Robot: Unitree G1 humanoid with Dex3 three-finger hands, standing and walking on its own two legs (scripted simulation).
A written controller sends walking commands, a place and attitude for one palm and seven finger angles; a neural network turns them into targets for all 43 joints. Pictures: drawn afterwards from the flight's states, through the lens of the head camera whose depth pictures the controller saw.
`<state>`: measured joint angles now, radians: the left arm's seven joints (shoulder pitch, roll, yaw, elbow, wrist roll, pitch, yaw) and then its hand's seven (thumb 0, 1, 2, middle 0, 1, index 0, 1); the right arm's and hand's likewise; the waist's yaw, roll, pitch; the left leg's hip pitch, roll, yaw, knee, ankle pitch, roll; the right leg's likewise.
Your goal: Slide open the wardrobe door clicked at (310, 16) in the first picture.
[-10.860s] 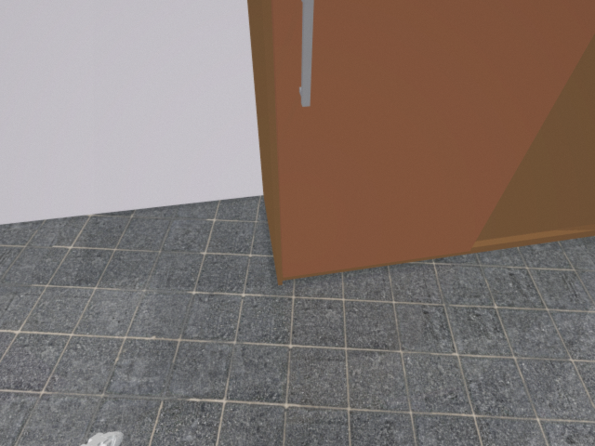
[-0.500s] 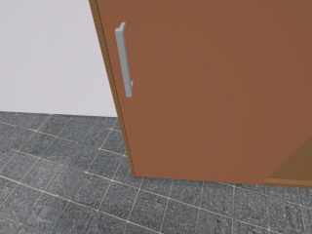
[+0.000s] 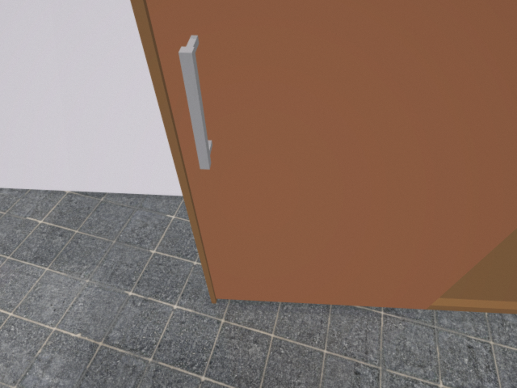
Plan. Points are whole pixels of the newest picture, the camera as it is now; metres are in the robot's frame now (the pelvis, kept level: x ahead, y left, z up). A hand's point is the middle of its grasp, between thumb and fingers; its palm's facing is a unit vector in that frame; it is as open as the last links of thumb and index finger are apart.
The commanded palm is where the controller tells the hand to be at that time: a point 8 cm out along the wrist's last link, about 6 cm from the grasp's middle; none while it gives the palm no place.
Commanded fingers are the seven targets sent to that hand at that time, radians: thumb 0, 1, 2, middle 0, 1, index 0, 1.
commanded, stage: come to a stop and stand still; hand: left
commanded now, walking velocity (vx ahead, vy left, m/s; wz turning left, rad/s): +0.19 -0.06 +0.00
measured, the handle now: (199, 109) +0.50 +0.12 +0.17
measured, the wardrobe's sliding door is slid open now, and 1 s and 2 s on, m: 0.00 0.00 0.00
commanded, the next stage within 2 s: none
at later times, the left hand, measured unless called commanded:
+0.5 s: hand out of the picture +0.05 +0.17 -0.17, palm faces +0.04 -0.98 -0.19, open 7.4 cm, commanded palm none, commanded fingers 0.00 0.90 0.90 -0.20 -0.30 -0.20 -0.30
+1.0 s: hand out of the picture +0.02 +0.13 -0.17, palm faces +0.05 -0.98 -0.19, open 7.3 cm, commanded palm none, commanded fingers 0.00 0.90 0.90 -0.20 -0.30 -0.20 -0.30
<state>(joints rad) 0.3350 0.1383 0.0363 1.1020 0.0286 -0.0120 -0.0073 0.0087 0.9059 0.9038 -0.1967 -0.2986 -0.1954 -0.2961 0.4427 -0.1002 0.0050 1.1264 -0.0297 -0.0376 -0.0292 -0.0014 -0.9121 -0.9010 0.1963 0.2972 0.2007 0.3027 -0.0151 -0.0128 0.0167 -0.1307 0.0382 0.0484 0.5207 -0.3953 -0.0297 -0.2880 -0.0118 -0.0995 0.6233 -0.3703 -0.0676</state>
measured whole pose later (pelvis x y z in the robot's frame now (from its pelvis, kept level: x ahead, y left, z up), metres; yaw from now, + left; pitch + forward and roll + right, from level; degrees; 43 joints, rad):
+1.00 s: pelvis +0.01 -0.04 +0.01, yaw +0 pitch -1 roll +1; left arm 0.26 0.16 0.01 1.08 0.01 0.00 0.03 0.01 0.94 0.90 -0.20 -0.30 -0.20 -0.30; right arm 0.23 -0.15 0.00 1.10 -0.01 0.01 -0.04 0.00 -0.93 -0.90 0.20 0.30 0.20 0.30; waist 0.02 -0.02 0.04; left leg -0.17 0.03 0.04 0.45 -0.26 -0.03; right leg -0.18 0.04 -0.10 0.46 -0.27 -0.08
